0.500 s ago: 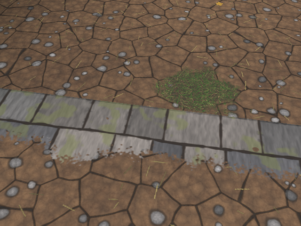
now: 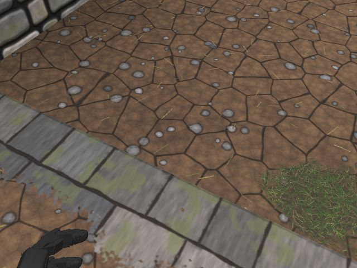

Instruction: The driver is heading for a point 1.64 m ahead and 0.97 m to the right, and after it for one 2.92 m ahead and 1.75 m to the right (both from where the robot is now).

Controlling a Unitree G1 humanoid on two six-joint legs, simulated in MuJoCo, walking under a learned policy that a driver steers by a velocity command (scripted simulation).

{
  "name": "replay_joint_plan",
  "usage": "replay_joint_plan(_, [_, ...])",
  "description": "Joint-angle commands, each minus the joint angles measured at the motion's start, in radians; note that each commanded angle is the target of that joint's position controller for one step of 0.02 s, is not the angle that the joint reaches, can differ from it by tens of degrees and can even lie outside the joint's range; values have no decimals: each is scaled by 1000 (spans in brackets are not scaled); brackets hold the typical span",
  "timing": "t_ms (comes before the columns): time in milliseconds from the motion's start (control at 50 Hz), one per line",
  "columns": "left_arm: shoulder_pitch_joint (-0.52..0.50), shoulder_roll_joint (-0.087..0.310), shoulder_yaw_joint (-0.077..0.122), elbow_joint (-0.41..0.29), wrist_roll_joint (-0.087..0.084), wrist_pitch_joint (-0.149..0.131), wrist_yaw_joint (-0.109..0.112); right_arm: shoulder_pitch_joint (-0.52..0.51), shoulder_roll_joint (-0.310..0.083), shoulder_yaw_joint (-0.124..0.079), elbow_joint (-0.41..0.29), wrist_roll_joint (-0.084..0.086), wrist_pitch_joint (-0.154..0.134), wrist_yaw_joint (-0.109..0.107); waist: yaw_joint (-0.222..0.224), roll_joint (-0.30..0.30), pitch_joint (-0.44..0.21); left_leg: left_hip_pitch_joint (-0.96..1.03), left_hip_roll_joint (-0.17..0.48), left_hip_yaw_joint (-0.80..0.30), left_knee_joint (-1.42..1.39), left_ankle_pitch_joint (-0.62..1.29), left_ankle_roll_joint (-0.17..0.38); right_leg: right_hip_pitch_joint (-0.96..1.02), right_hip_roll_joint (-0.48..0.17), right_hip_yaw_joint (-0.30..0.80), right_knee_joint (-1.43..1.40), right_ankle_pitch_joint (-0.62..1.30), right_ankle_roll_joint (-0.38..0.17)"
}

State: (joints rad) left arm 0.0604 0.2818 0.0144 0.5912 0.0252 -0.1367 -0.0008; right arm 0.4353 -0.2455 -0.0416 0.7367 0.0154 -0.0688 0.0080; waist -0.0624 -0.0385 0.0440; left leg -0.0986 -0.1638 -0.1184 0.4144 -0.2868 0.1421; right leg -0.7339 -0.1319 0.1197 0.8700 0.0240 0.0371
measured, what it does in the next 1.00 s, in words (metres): walks ahead, turning right: right foot, then left foot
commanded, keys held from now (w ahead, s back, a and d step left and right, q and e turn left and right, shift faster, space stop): w+e+shift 0.76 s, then e+shift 0.24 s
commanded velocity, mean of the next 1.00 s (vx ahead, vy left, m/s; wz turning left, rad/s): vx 0.91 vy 0.00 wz -0.69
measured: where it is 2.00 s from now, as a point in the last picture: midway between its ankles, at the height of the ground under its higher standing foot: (240, 141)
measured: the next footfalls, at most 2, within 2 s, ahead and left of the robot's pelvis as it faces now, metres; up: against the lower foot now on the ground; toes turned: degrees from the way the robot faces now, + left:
right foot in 0.20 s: +0.41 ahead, -0.15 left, +0.00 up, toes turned -4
left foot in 0.64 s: +0.87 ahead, -0.08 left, +0.00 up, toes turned -33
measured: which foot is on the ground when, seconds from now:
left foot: down 0.00-0.22, up 0.24-0.62, down 0.64-1.00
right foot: up 0.00-0.18, down 0.20-0.66, up 0.68-1.00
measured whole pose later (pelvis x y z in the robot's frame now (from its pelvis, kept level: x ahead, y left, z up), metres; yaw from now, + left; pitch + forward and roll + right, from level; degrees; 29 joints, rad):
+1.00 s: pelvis +0.86 -0.24 -0.02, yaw -45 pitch +0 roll +4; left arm 0.04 0.36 0.06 0.56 -0.01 -0.03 -0.06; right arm 0.34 -0.35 -0.09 0.82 0.02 -0.09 -0.03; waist -0.11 -0.03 0.10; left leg 0.07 -0.02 0.20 0.36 -0.41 -0.02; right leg -0.71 -0.05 -0.05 0.72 0.02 -0.04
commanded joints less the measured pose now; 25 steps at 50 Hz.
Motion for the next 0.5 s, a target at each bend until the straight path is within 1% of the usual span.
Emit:
replay_joint_plan(20, [-84,15,-4,-50,-17,-5,-12,-47,-140,-31,-46,6,-35,-7,-37,95,52,-323,180,-67,-239,122,103,318,63,-146,-224,306,-4])
replay_joint_plan(40, [-120,35,2,-63,-33,-6,-14,-26,-154,-33,-31,9,-41,-1,-60,106,66,-241,209,-76,-243,122,101,281,65,-141,-282,296,-17])
replay_joint_plan(60, [-156,53,8,-75,-46,-7,-18,-7,-159,-33,-13,10,-42,2,-76,108,82,-140,240,-79,-241,147,96,222,64,-137,-331,269,-36])
replay_joint_plan(80, [-182,66,13,-85,-56,-8,-26,8,-163,-33,6,6,-40,1,-82,105,96,-32,274,-72,-235,205,88,155,65,-134,-365,232,-58])
replay_joint_plan(100, [-188,74,18,-90,-62,-10,-36,16,-168,-33,24,-1,-34,-1,-75,102,102,69,308,-60,-221,314,77,101,70,-137,-380,184,-82])
replay_joint_plan(120, [-159,87,25,-89,-65,-12,-45,0,-179,-33,33,-13,-27,-4,-45,104,83,154,332,-35,-182,516,59,91,93,-153,-380,116,-108])
replay_joint_plan(140, [-104,107,37,-84,-69,-9,-50,-23,-194,-35,36,-31,-21,-5,-5,128,30,216,345,-9,-116,785,42,137,129,-177,-351,42,-133])
replay_joint_plan(160, [-10,142,56,-70,-74,-1,-50,-44,-208,-36,34,-55,-13,-7,56,154,-51,278,344,19,1,1082,26,210,173,-209,-303,-37,-153])
replay_joint_plan(180, [169,179,76,-35,-83,14,-48,-81,-227,-38,30,-77,-1,-7,152,196,-149,281,346,40,195,1291,18,366,196,-217,-262,-86,-179])
replay_joint_plan(200, [425,207,88,28,-74,28,-39,-179,-242,-40,-6,-76,3,-15,291,136,-245,86,316,92,519,1281,-13,679,166,-172,-262,-54,-200])
replay_joint_plan(220, [513,266,98,60,-51,31,-37,-43,-109,-10,-34,-66,-15,-10,200,-206,-375,-370,158,83,982,459,-96,1113,-11,245,-255,-359,-358])
replay_joint_plan(240, [532,213,92,83,-46,28,-42,3,-88,20,-34,-16,-53,14,169,-341,-439,-614,51,-14,1098,-143,-103,1250,-135,760,-552,-717,-437])
replay_joint_plan(260, [480,151,83,65,-32,31,-33,-122,-166,6,-62,18,-80,20,196,-193,-293,-710,119,-58,1084,-84,-62,1170,-134,761,-620,-789,-375])
replay_joint_plan(280, [420,134,76,51,-21,32,-36,-242,-174,11,-104,13,-96,23,177,-27,-171,-696,152,-53,996,-29,-45,1000,-105,657,-631,-644,-343])
replay_joint_plan(300, [379,132,73,49,-19,28,-46,-306,-146,15,-120,-11,-108,19,137,99,-81,-662,167,-42,908,-21,-41,840,-62,577,-645,-504,-341])
replay_joint_plan(320, [339,123,69,43,-19,24,-47,-293,-132,13,-121,-26,-108,15,85,108,-54,-613,193,-50,830,-5,-50,744,-19,496,-655,-397,-347])
replay_joint_plan(340, [310,109,64,39,-26,27,-46,-272,-128,10,-116,-32,-101,12,54,83,-34,-577,205,-46,777,3,-68,680,25,435,-666,-332,-345])
replay_joint_plan(360, [304,99,61,43,-41,29,-43,-259,-127,8,-115,-35,-92,8,38,62,-15,-570,214,-34,726,6,-90,637,47,397,-673,-286,-346])
replay_joint_plan(380, [309,94,59,51,-53,30,-36,-262,-126,7,-120,-39,-85,2,30,52,7,-572,222,-20,673,5,-114,588,55,370,-678,-249,-348])
replay_joint_plan(400, [319,94,58,58,-59,30,-28,-301,-122,9,-138,-43,-81,-2,38,51,37,-568,220,3,598,38,-136,526,67,339,-689,-198,-347])
replay_joint_plan(420, [327,105,61,63,-60,30,-18,-370,-112,14,-168,-46,-81,-4,57,43,67,-549,208,27,500,114,-154,460,87,309,-707,-157,-341])
replay_joint_plan(440, [336,112,64,71,-58,33,-8,-436,-94,20,-191,-47,-84,-3,80,25,83,-501,191,45,404,212,-168,396,112,278,-710,-129,-325])
replay_joint_plan(460, [345,115,66,82,-58,38,-3,-486,-72,25,-209,-48,-87,0,101,5,87,-435,171,58,310,310,-176,341,138,249,-702,-113,-300])
replay_joint_plan(480, [368,120,69,95,-61,41,-1,-523,-57,27,-225,-47,-90,3,123,-7,75,-353,147,72,241,397,-178,297,146,245,-703,-118,-275])
replay_joint_plan(500, [392,124,72,110,-66,43,-1,-542,-62,21,-236,-39,-93,5,138,-15,55,-278,126,72,193,461,-179,285,143,261,-704,-131,-257])
Velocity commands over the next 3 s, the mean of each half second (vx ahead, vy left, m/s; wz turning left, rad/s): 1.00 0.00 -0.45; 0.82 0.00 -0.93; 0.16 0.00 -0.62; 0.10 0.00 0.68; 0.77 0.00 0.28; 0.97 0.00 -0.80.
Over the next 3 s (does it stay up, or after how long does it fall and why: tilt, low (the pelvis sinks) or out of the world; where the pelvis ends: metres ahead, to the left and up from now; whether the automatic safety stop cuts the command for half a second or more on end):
stays up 1.67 -0.67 -0.03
